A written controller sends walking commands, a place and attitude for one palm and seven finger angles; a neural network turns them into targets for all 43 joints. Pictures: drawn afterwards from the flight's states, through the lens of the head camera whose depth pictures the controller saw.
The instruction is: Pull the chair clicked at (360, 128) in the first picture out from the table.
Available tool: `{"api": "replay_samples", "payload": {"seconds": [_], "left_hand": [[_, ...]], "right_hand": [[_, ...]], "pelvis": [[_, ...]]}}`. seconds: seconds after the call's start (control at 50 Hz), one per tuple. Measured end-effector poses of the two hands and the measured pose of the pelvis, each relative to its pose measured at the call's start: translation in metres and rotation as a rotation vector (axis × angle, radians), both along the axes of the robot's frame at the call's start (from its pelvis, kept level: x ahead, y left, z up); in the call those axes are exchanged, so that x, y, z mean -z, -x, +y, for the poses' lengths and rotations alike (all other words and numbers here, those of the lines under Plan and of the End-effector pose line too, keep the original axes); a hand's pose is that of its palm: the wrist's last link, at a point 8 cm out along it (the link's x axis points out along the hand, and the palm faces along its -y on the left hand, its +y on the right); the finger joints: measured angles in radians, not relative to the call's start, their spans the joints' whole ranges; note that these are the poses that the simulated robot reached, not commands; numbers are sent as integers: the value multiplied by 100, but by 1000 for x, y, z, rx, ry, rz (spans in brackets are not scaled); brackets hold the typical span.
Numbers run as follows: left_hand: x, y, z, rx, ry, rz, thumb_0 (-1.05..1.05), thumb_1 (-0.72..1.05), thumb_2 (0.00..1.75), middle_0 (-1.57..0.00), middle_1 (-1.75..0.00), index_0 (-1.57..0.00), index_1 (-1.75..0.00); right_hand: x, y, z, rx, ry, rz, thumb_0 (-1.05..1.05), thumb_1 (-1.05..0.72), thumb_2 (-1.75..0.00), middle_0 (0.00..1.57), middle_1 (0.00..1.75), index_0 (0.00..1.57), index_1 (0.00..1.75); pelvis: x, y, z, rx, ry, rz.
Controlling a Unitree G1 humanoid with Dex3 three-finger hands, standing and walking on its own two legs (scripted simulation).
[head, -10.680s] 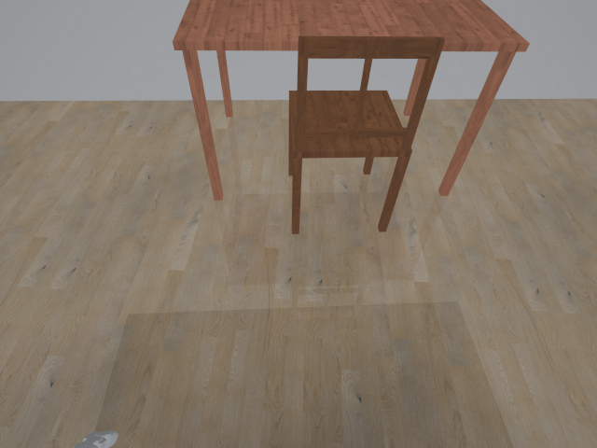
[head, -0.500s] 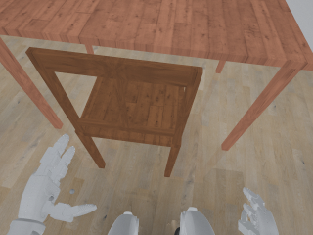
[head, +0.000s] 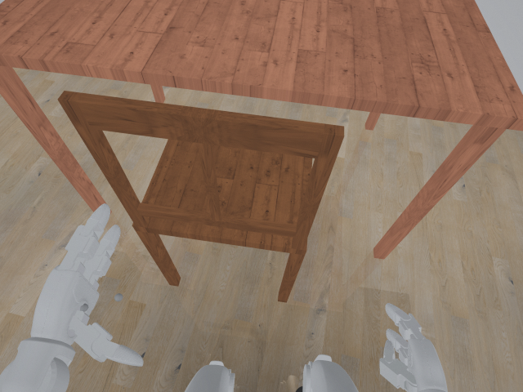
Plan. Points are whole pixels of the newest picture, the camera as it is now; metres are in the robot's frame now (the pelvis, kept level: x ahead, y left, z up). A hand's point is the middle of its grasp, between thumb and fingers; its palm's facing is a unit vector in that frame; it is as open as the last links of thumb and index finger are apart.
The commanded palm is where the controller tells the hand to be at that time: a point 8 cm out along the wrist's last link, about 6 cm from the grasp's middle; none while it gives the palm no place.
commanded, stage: raise the hand toward the chair's back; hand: left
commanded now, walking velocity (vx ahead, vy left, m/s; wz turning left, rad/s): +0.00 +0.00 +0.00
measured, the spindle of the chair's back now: (211, 184) +0.47 +0.12 -0.02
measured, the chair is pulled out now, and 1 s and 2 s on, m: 0.00 0.00 0.00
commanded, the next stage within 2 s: aim the fingers beside a spindle in 0.58 s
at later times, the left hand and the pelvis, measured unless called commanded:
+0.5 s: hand (124, 288) +0.25 +0.20 +0.05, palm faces -0.05 -1.00 -0.06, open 17.0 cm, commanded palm +0.22 +0.25 +0.05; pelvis +0.00 +0.00 +0.01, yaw +0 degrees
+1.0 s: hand (146, 281) +0.26 +0.18 +0.03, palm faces -0.09 -1.00 -0.03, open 17.0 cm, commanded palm +0.24 +0.23 +0.04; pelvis +0.00 +0.00 +0.00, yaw +0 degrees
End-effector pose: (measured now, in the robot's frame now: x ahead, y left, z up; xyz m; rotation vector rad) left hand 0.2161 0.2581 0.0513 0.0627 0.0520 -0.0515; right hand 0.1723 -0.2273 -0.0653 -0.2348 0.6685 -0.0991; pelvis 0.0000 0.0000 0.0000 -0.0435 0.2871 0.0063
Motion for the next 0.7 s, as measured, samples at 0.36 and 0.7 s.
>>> {"api": "replay_samples", "payload": {"seconds": [0.36, 0.7], "left_hand": [[-1, -14, -4, 7, 12, 5, -1, -50, 30, -6, -8, -6, -8], [-1, -11, -5, 2, 10, 4, -1, -50, 30, -6, -8, -6, -8]], "right_hand": [[-6, 20, -26, 63, 41, 41, 1, -90, -89, 20, 30, 20, 30], [-3, 7, -17, 30, 12, 19, 1, -90, -89, 20, 30, 21, 30]], "pelvis": [[-6, -3, -3, 11, -10, -1], [-5, -2, -6, 5, -10, -2]]}}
